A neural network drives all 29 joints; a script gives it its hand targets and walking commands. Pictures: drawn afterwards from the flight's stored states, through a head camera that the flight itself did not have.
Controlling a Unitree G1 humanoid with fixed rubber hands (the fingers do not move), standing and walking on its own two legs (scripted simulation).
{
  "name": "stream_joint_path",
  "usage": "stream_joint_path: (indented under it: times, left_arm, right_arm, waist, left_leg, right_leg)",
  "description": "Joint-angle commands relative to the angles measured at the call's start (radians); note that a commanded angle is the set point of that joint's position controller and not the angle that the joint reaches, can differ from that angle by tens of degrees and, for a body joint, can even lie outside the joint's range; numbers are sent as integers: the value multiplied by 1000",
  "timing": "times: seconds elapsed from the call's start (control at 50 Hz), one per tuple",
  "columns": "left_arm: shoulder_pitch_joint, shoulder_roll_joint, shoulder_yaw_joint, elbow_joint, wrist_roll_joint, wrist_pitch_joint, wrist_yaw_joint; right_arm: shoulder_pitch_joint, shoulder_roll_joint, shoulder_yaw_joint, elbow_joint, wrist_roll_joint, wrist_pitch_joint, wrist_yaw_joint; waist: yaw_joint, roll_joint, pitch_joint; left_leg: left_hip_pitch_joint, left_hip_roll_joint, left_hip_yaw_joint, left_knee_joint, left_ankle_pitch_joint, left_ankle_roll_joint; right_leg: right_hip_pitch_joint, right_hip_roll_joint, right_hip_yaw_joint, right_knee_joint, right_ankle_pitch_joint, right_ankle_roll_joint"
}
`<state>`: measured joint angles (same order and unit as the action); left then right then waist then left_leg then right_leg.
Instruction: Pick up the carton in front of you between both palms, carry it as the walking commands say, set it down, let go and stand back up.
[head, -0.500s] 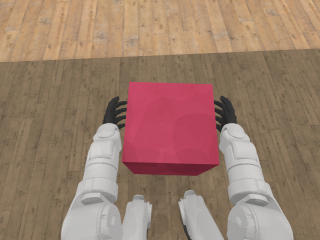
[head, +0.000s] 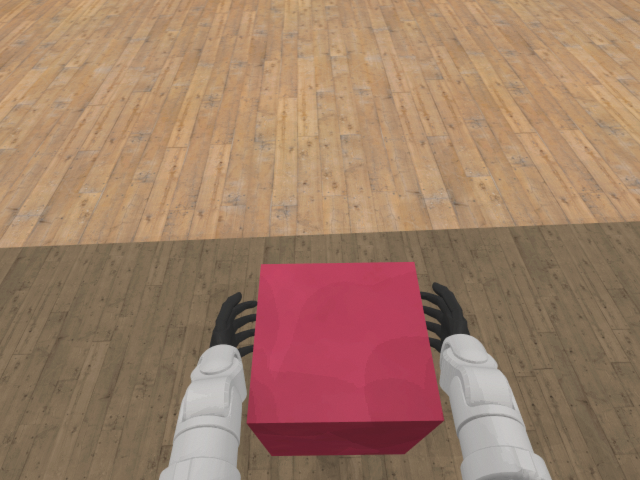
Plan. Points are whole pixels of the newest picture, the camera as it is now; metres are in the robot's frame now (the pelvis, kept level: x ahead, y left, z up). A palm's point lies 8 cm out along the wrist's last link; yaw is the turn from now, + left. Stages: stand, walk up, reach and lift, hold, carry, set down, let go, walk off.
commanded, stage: reach and lift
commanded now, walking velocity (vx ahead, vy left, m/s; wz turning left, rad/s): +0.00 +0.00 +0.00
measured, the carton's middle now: (337, 366) +0.32 -0.01 -0.09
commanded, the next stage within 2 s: hold in 1.22 s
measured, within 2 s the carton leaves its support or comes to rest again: neither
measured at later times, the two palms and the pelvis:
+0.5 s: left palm (206, 347) +0.29 +0.15 +0.06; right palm (469, 329) +0.29 -0.15 +0.06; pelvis -0.01 +0.00 +0.03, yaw +0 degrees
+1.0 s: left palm (204, 334) +0.30 +0.15 +0.07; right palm (469, 316) +0.30 -0.15 +0.07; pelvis +0.01 +0.00 +0.04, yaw +0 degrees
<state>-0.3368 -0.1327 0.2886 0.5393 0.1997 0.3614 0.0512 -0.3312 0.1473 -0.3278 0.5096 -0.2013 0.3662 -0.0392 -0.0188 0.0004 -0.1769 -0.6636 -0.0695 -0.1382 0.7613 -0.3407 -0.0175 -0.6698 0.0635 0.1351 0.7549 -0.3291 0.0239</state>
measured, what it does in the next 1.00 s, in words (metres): stands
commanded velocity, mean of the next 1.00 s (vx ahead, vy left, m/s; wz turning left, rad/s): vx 0.00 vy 0.00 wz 0.00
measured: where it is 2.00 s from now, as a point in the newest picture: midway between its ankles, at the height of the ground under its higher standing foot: outside the picture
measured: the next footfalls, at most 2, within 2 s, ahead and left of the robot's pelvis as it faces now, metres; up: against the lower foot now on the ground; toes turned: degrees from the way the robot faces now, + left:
none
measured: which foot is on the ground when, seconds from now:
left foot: down 0.00-1.00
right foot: down 0.00-1.00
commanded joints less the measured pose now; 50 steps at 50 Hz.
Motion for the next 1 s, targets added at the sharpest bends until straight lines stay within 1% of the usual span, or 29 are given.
stream_joint_path:
  times: [0.0, 0.1, 0.16, 0.26, 0.3, 0.34, 0.4, 0.48, 0.56, 0.64, 0.86, 0.98]
  left_arm:
    - [-456, -1009, -598, -21, -153, 21, -254]
    - [-407, -1003, -634, -100, -170, 98, -267]
    - [-390, -991, -641, -147, -175, 149, -273]
    - [-392, -963, -563, -133, -145, 213, -288]
    - [-421, -956, -526, -109, -129, 222, -296]
    - [-468, -965, -521, -107, -128, 222, -304]
    - [-530, -982, -528, -120, -135, 218, -312]
    - [-564, -992, -533, -124, -134, 217, -314]
    - [-559, -991, -531, -122, -130, 222, -311]
    - [-538, -984, -531, -133, -127, 230, -307]
    - [-447, -970, -559, -209, -149, 258, -299]
    - [-408, -959, -574, -250, -162, 274, -295]
  right_arm:
    - [-422, 997, 620, 30, 144, 39, 254]
    - [-372, 993, 662, -48, 163, 110, 257]
    - [-349, 999, 669, -81, 169, 158, 262]
    - [-354, 972, 593, -65, 138, 220, 275]
    - [-384, 967, 555, -42, 121, 228, 282]
    - [-429, 977, 547, -39, 119, 228, 289]
    - [-489, 995, 554, -47, 125, 225, 295]
    - [-526, 1002, 562, -52, 127, 224, 298]
    - [-527, 996, 561, -54, 126, 228, 298]
    - [-507, 985, 562, -65, 123, 234, 297]
    - [-418, 964, 588, -143, 143, 261, 291]
    - [-378, 957, 603, -185, 154, 277, 287]
  waist:
    - [6, 4, -361]
    - [14, -2, -257]
    - [14, -4, -186]
    - [16, -4, -30]
    - [16, -6, 9]
    - [15, -6, 8]
    - [16, -5, -33]
    - [17, -3, -65]
    - [18, 0, -73]
    - [19, 1, -78]
    - [17, 4, -86]
    - [17, 2, -80]
  left_leg:
    - [310, -39, 49, -165, 355, 3]
    - [436, -28, 49, -271, 379, 4]
    - [481, -24, 52, -327, 365, 2]
    - [489, -23, 62, -386, 225, 9]
    - [478, -20, 67, -395, 163, 13]
    - [479, -17, 70, -393, 131, 16]
    - [488, -16, 72, -384, 131, 18]
    - [498, -17, 76, -383, 129, 17]
    - [514, -18, 78, -392, 142, 13]
    - [539, -19, 78, -403, 180, 8]
    - [602, -24, 69, -422, 315, -1]
    - [623, -27, 66, -431, 362, -3]
  right_leg:
    - [351, 45, -54, -147, 365, -8]
    - [476, 34, -52, -255, 389, -4]
    - [530, 32, -48, -312, 380, -3]
    - [527, 25, -55, -375, 235, -11]
    - [517, 22, -61, -383, 173, -14]
    - [516, 19, -64, -383, 140, -17]
    - [533, 18, -65, -374, 141, -17]
    - [552, 19, -67, -371, 140, -15]
    - [564, 21, -69, -376, 150, -13]
    - [578, 25, -71, -384, 187, -13]
    - [626, 33, -69, -404, 318, -6]
    - [647, 35, -66, -414, 365, -2]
